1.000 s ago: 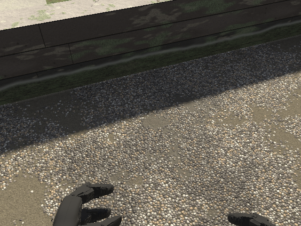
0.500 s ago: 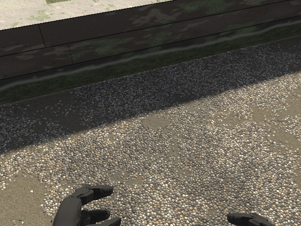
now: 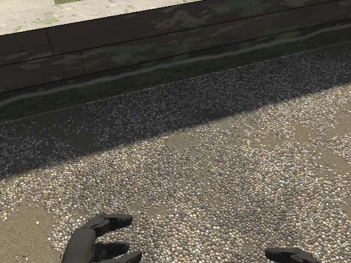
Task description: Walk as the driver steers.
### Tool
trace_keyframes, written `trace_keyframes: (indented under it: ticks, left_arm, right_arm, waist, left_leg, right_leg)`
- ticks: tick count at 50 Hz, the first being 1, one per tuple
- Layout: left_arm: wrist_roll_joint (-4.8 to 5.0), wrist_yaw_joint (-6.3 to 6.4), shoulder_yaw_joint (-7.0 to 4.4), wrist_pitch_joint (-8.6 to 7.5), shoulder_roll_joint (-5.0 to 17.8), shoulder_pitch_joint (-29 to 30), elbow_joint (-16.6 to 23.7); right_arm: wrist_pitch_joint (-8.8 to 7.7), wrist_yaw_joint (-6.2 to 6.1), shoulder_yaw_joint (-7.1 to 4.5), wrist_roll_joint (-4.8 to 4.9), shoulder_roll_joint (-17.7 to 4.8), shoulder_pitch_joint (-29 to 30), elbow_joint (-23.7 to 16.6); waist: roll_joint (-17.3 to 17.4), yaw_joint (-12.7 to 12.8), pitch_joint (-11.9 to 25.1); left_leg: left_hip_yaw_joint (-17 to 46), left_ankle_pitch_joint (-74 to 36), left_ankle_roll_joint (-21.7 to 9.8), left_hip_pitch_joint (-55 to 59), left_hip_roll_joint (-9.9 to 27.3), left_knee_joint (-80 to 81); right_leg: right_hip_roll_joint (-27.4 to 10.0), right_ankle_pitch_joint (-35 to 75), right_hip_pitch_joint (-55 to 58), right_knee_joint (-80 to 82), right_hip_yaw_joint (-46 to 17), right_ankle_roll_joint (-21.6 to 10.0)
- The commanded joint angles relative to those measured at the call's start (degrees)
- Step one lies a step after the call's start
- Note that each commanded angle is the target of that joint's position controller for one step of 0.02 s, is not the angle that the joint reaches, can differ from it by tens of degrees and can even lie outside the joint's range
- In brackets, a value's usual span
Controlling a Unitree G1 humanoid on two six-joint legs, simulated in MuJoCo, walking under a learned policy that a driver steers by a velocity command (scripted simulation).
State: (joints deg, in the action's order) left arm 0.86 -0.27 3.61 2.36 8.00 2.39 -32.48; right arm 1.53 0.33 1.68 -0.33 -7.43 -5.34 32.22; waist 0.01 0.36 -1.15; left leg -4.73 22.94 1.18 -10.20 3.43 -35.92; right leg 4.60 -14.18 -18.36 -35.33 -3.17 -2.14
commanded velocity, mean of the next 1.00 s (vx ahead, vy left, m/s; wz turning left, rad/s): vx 0.39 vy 0.00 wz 0.00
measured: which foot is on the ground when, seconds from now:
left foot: down 0.00-1.00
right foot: down 0.00-1.00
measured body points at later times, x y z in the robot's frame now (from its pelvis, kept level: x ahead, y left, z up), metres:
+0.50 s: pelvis +0.02 +0.01 +0.01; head +0.01 +0.02 +0.46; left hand +0.21 +0.21 -0.08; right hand +0.17 -0.19 -0.09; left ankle -0.04 +0.12 -0.72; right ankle +0.05 -0.09 -0.72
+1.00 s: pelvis +0.02 +0.04 +0.02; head +0.02 +0.04 +0.47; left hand +0.16 +0.26 -0.10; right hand +0.17 -0.17 -0.08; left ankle -0.04 +0.13 -0.72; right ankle +0.05 -0.09 -0.72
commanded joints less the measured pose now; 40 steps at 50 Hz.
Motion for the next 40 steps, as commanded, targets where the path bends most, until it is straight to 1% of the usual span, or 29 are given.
trace_keyframes:
  ticks: [1, 5, 6, 8, 10, 11, 12, 15, 16, 19, 22, 24, 25, 26, 27, 28, 31, 37, 38, 40]
  left_arm:
    - [-0.62, 0.23, -1.04, -0.76, 3.65, 6.83, 5.88]
    - [-0.33, 0.25, -0.97, -0.51, 3.61, 7.24, 6.27]
    - [0.47, 0.09, -1.03, -0.98, 3.19, 9.64, 6.73]
    - [0.36, 0.02, -1.03, -1.38, 3.13, 9.42, 6.59]
    - [-0.07, 0.27, -1.02, -1.54, 3.42, 7.13, 5.65]
    - [-0.78, 0.50, -1.06, -0.99, 4.12, 4.00, 4.80]
    - [-0.76, 0.62, -1.12, -0.58, 4.32, 3.44, 4.47]
    - [-0.43, 0.54, -1.10, 0.39, 4.52, 2.70, 4.31]
    - [0.01, 0.79, -1.35, 0.64, 5.06, 2.82, 4.24]
    - [-0.35, 0.99, -1.42, 0.79, 4.95, 0.83, 2.91]
    - [-0.63, 1.10, -1.60, 0.83, 4.69, -0.35, 1.25]
    - [-0.75, 1.36, -1.84, 0.92, 4.97, -1.46, 0.02]
    - [-0.62, 1.30, -2.11, 0.84, 5.39, -2.46, -0.77]
    - [-1.44, 0.51, -2.21, 0.55, 5.16, -3.36, -1.27]
    - [-1.37, 0.33, -2.40, 0.30, 5.47, -4.57, -2.20]
    - [-1.27, 0.36, -2.45, 0.13, 5.45, -4.90, -2.86]
    - [-0.99, 0.75, -2.45, 0.12, 5.08, -5.38, -4.09]
    - [-0.93, 1.17, -2.84, 0.63, 5.89, -6.57, -5.76]
    - [-0.91, 0.92, -2.60, 0.81, 5.11, -5.86, -5.14]
    - [-0.90, 0.77, -2.80, 0.96, 5.70, -6.05, -5.38]
  right_arm:
    - [-1.16, -0.22, -0.66, -0.06, -2.99, 4.88, -5.75]
    - [-1.25, -0.24, -0.59, -0.16, -3.02, 4.82, -5.83]
    - [-1.16, -0.11, -0.98, -0.05, -3.41, 5.64, -5.72]
    - [-1.08, -0.02, -1.10, 0.05, -3.71, 5.86, -5.79]
    - [-1.05, 0.07, -1.11, -0.06, -3.90, 4.41, -5.42]
    - [-1.05, -0.05, -0.72, -0.42, -3.62, 2.62, -5.28]
    - [-1.01, -0.03, -0.62, -0.50, -3.45, 1.64, -4.98]
    - [-0.84, 0.25, -0.21, -0.73, -3.21, 0.45, -4.66]
    - [-1.26, 0.35, -0.08, -0.52, -3.18, 0.01, -4.68]
    - [-1.85, 0.44, 0.08, -0.66, -3.55, -2.78, -3.20]
    - [-2.16, 0.23, 0.23, -0.61, -3.75, -3.89, -1.83]
    - [-2.27, 0.09, 0.12, -0.34, -4.44, -4.76, -0.96]
    - [-2.31, -0.02, 0.10, -0.24, -4.69, -5.36, -0.43]
    - [-1.69, 0.11, 0.02, -0.91, -5.38, -4.58, -1.11]
    - [-1.30, 0.05, -0.25, -0.82, -6.04, -5.05, -0.77]
    - [-0.93, -0.01, -0.32, -0.74, -6.27, -5.66, -0.61]
    - [-0.11, -0.09, -0.31, -0.51, -6.30, -6.54, -0.22]
    - [0.74, 0.21, -0.28, -0.44, -6.51, -6.41, -0.31]
    - [0.92, 0.23, -0.23, -0.69, -6.61, -6.23, -0.31]
    - [1.11, 0.35, -0.25, -0.67, -6.74, -6.10, -0.44]
  waist:
    - [-0.71, 0.18, 6.37]
    - [-0.67, 0.11, 6.40]
    - [0.22, -0.34, 6.38]
    - [0.77, -0.18, 6.71]
    - [0.61, -0.10, 7.59]
    - [-1.03, 0.06, 7.60]
    - [-1.74, -0.17, 6.92]
    - [-2.03, -0.09, 4.33]
    - [-2.43, -0.25, 3.59]
    - [-2.12, -0.02, 2.85]
    - [-1.01, 0.72, 2.25]
    - [-0.30, 1.13, 3.36]
    - [0.35, 1.19, 3.89]
    - [1.58, 2.23, 2.84]
    - [1.54, 2.16, 4.71]
    - [1.26, 1.74, 5.63]
    - [0.82, 1.00, 7.22]
    - [0.81, 0.55, 6.31]
    - [0.54, 0.74, 6.41]
    - [0.39, 0.62, 6.06]
  left_leg:
    - [2.26, -10.28, -1.12, 2.26, 1.33, 4.45]
    - [2.11, -10.24, -1.02, 2.36, 1.32, 4.06]
    - [2.65, -10.42, -1.30, 2.58, 1.97, 4.72]
    - [3.05, -10.20, -1.53, 2.64, 2.23, 5.18]
    - [3.32, -9.37, -1.46, 3.11, 1.87, 4.96]
    - [2.69, -7.07, -1.07, 3.02, 1.12, 4.37]
    - [2.53, -4.86, -0.97, 2.24, 0.71, 4.35]
    - [2.49, 0.20, -1.14, 0.40, 0.33, 4.90]
    - [2.60, 0.34, -1.20, -0.15, 0.39, 5.10]
    - [3.44, 0.95, -1.68, 0.03, 0.93, 8.03]
    - [4.54, -4.23, -1.97, -0.14, 1.69, 11.70]
    - [4.91, -9.75, -2.07, 1.25, 1.95, 12.89]
    - [5.15, -12.03, -2.39, 2.58, 1.94, 13.31]
    - [6.30, -19.94, -2.49, 2.08, 2.96, 14.25]
    - [6.11, -22.54, -2.48, 4.30, 2.89, 14.33]
    - [6.09, -24.58, -2.48, 5.67, 2.96, 14.47]
    - [5.88, -26.62, -2.50, 7.92, 2.87, 15.36]
    - [6.19, -27.43, -2.87, 8.43, 2.93, 16.95]
    - [5.92, -27.14, -2.84, 7.73, 2.99, 17.01]
    - [6.07, -26.24, -2.88, 7.12, 2.90, 17.44]
  right_leg:
    - [-4.26, 6.87, 0.18, 6.73, -3.79, 0.76]
    - [-4.37, 5.86, -0.53, 7.12, -4.07, 0.72]
    - [-3.99, 4.09, -0.85, 6.92, -3.72, 0.55]
    - [-3.94, 4.59, -0.47, 6.77, -3.31, 0.64]
    - [-4.26, 5.88, 0.46, 6.71, -4.00, 0.15]
    - [-4.72, 7.92, 0.77, 6.58, -4.65, -0.05]
    - [-4.96, 7.43, 0.71, 6.70, -5.37, -0.46]
    - [-5.49, 0.32, -1.85, 8.70, -7.33, -0.97]
    - [-5.81, -1.04, -2.52, 9.37, -8.18, -1.03]
    - [-6.25, -3.04, -2.17, 11.67, -9.23, -1.03]
    - [-6.41, 3.29, 1.33, 12.71, -9.13, -0.57]
    - [-6.51, 7.77, 3.75, 12.77, -8.84, -0.56]
    - [-6.60, 8.76, 4.28, 13.20, -8.61, -0.51]
    - [-7.38, 15.12, 5.39, 13.49, -7.69, -1.25]
    - [-7.30, 17.07, 6.25, 13.50, -7.25, -1.37]
    - [-7.32, 18.64, 6.92, 13.58, -6.81, -1.42]
    - [-7.68, 20.44, 7.96, 14.35, -6.04, -1.24]
    - [-8.08, 18.71, 7.34, 15.57, -5.18, -0.78]
    - [-8.06, 19.33, 8.06, 16.00, -5.54, -0.81]
    - [-8.17, 19.28, 8.17, 15.87, -5.41, -0.79]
